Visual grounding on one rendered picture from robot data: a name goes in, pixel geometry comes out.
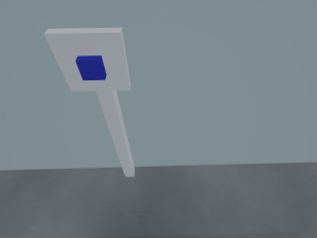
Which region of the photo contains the button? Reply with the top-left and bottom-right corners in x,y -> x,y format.
75,56 -> 107,80

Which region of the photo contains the panel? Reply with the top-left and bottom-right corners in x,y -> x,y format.
44,27 -> 135,178

